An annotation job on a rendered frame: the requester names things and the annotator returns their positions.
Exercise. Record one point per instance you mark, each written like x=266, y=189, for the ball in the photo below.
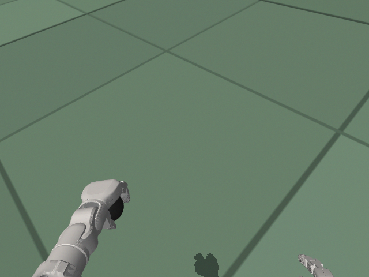
x=116, y=209

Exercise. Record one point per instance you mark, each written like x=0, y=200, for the right robot hand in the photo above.
x=314, y=266

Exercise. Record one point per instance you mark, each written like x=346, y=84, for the left robot arm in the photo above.
x=76, y=243

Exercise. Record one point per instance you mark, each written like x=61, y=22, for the left robot hand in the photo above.
x=107, y=191

